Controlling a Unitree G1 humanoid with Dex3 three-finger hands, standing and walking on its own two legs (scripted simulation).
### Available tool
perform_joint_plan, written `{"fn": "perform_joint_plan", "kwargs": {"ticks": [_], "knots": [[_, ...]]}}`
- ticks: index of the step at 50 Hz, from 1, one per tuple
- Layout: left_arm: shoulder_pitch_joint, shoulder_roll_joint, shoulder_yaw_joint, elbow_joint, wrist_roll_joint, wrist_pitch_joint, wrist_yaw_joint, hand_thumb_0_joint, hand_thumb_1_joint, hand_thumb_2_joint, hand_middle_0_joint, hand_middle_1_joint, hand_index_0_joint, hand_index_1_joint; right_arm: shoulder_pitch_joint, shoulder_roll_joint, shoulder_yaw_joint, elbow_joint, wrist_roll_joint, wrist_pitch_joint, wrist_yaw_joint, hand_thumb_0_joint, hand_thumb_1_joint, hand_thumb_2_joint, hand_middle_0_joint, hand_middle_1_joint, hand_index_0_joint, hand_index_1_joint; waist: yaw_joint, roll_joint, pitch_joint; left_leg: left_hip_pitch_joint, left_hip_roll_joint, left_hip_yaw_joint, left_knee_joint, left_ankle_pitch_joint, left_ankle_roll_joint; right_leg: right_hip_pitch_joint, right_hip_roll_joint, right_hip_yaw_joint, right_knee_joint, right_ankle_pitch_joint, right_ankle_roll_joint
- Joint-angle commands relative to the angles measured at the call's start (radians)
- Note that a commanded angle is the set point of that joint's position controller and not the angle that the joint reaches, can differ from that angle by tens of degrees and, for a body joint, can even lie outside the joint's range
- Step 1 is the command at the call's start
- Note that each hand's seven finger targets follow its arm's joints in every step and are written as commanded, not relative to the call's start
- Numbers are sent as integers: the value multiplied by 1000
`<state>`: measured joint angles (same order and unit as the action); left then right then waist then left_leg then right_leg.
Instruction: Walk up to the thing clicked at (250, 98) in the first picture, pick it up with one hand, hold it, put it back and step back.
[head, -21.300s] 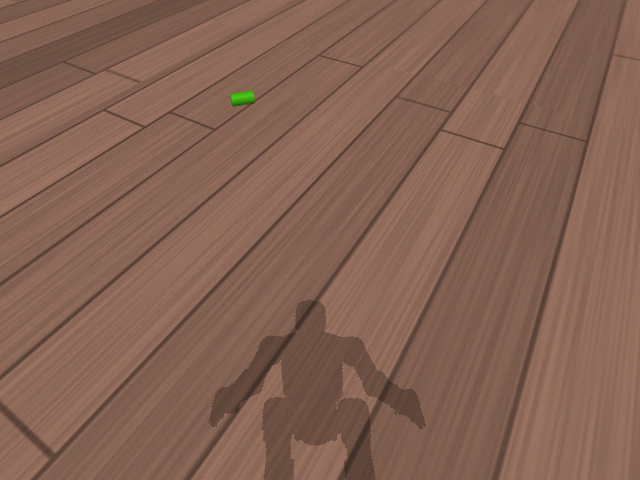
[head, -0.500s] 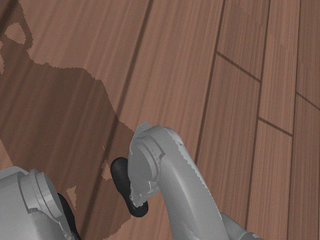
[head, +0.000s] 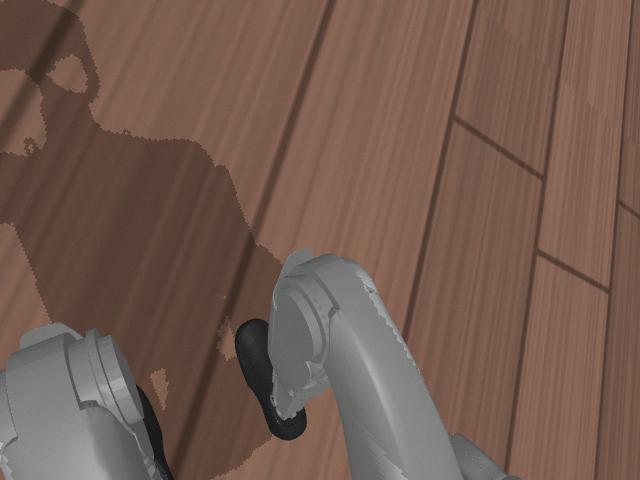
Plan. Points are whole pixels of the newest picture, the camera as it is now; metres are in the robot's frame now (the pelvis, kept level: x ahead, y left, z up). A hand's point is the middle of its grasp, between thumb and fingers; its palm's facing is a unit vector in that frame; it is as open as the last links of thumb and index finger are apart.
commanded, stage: settle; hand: left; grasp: from above
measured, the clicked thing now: out of the picture +0.46 +0.34 -0.27
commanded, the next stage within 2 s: lift in 0.66 s
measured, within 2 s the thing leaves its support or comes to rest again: neither
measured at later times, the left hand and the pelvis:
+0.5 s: hand out of the picture +0.44 +0.34 -0.15, palm faces -0.41 -0.15 -0.90, open 9.5 cm; pelvis +0.00 -0.01 +0.02, yaw +5 degrees
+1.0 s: hand out of the picture +0.43 +0.34 -0.09, palm faces -0.44 -0.17 -0.88, open 9.6 cm; pelvis +0.00 +0.00 +0.06, yaw +7 degrees
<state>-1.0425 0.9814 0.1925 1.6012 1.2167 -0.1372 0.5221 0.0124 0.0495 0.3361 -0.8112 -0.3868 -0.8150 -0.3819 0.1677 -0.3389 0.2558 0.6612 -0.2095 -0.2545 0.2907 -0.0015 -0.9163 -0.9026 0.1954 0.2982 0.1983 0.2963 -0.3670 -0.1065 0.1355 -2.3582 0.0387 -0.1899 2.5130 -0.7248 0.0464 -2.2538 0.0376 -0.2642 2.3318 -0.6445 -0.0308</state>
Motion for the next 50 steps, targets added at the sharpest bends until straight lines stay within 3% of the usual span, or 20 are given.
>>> {"fn": "perform_joint_plan", "kwargs": {"ticks": [1,5,7,12,14,16,18,19,20,24,27,30,34,35,38,41,42,44,49,50], "knots": [[-307,208,-15,-269,-31,-2,36,0,887,655,-1264,-488,-1253,-502,204,-308,-140,21,27,10,-1,0,-907,-905,199,300,199,300,6,678,-809,640,14,24,-289,337,-50,340,46,13,-169,301,-13],[-250,206,11,-288,-37,23,-1,0,940,678,-1303,-477,-1290,-493,238,-305,-180,46,42,33,0,0,-902,-903,199,300,199,300,37,632,-837,603,5,55,-288,347,-37,360,44,35,-190,319,-10],[-265,126,-28,-290,-49,31,-28,0,953,670,-1313,-480,-1300,-496,239,-292,-186,44,49,44,3,0,-904,-903,199,300,199,300,23,588,-808,562,0,62,-300,311,-29,347,41,41,-208,297,-10],[-277,82,-62,-301,-57,36,-78,0,958,655,-1319,-475,-1308,-490,226,-278,-201,29,65,68,-8,0,-904,-903,199,300,199,300,31,507,-809,519,-9,73,-322,236,-16,349,39,61,-231,242,-8],[-263,147,-32,-289,-49,35,-90,0,956,630,-1327,-456,-1315,-472,234,-279,-204,31,68,78,-17,0,-906,-904,199,300,199,300,43,462,-799,470,-16,85,-322,194,-7,372,37,76,-247,202,-6],[-296,84,-73,-316,-50,27,-109,0,951,644,-1337,-426,-1318,-450,218,-258,-202,19,69,85,-25,0,-904,-904,199,300,199,300,42,455,-806,460,-21,100,-323,185,-7,382,36,87,-260,186,-6],[-305,91,-71,-324,-59,19,-113,0,928,614,-1314,-416,-1297,-438,206,-254,-203,14,73,89,-37,0,-902,-903,199,300,199,300,51,446,-810,467,-23,94,-343,160,-8,365,33,88,-265,156,-8],[-307,73,-93,-327,-54,19,-118,0,905,608,-1306,-398,-1284,-424,215,-248,-205,25,79,90,-41,0,-903,-903,199,300,199,300,58,458,-818,498,-23,93,-354,171,-12,352,32,87,-259,167,-12],[-309,128,-55,-355,-44,17,-117,0,905,589,-1298,-406,-1280,-428,213,-259,-213,15,80,92,-45,0,-904,-903,199,300,199,300,67,471,-837,519,-25,95,-359,184,-14,359,29,89,-258,179,-11],[-320,69,-85,-350,-52,27,-112,0,898,644,-1311,-395,-1282,-428,228,-233,-214,20,83,109,-55,0,-902,-903,200,300,199,300,67,457,-891,532,-27,116,-357,243,-11,412,32,99,-276,237,-9],[-325,99,-68,-362,-49,35,-115,0,894,664,-1318,-378,-1281,-420,231,-231,-222,29,87,117,-71,0,-904,-903,199,300,199,300,87,468,-903,539,-31,126,-374,235,-9,406,27,107,-290,224,-11],[-334,60,-86,-378,-50,42,-125,0,887,679,-1316,-374,-1275,-419,238,-225,-233,35,92,128,-76,0,-902,-902,200,300,199,300,88,487,-941,607,-28,114,-394,260,-16,389,26,101,-281,245,-17],[-337,61,-83,-361,-51,50,-139,0,891,698,-1330,-362,-1281,-414,248,-226,-239,34,99,136,-89,0,-902,-902,200,300,199,300,81,468,-898,590,-33,113,-416,233,-12,371,20,106,-298,224,-17],[-349,48,-90,-369,-57,46,-142,0,918,618,-1337,-425,-1321,-443,248,-216,-237,34,99,139,-91,0,-933,-915,198,300,198,300,82,476,-900,574,-33,119,-421,224,-12,386,20,108,-303,214,-17],[-314,38,-92,-374,-64,53,-159,0,803,650,-1247,-336,-1208,-355,254,-209,-243,35,106,148,-101,0,-884,-896,200,300,200,300,101,459,-932,600,-37,134,-431,240,-10,427,20,119,-323,225,-16],[-300,45,-86,-404,-76,59,-181,0,829,577,-1266,-416,-1251,-437,252,-202,-253,33,115,160,-108,0,-932,-915,199,300,199,300,118,460,-966,622,-38,139,-453,251,-9,447,19,126,-335,232,-17],[-316,33,-93,-434,-81,60,-188,0,749,648,-1209,-336,-1171,-357,257,-202,-259,31,119,165,-113,0,-887,-897,200,300,200,300,114,452,-986,636,-38,141,-456,254,-7,454,18,130,-348,237,-17],[-280,24,-91,-406,-84,67,-201,0,877,620,-1284,-401,-1263,-424,260,-198,-264,37,124,172,-119,0,-915,-909,199,300,199,300,119,451,-962,621,-42,140,-476,244,-8,453,14,134,-350,226,-17],[-255,5,-98,-485,-95,61,-242,0,899,658,-1311,-404,-1284,-432,257,-183,-281,30,138,189,-135,0,-915,-909,199,300,199,300,147,442,-1005,675,-43,141,-513,260,-8,480,12,143,-377,235,-19],[-259,30,-85,-521,-92,58,-244,0,891,659,-1300,-406,-1272,-435,258,-189,-289,29,145,193,-140,0,-915,-909,199,300,199,300,157,442,-1012,681,-46,142,-523,254,-6,477,7,151,-387,231,-18]]}}
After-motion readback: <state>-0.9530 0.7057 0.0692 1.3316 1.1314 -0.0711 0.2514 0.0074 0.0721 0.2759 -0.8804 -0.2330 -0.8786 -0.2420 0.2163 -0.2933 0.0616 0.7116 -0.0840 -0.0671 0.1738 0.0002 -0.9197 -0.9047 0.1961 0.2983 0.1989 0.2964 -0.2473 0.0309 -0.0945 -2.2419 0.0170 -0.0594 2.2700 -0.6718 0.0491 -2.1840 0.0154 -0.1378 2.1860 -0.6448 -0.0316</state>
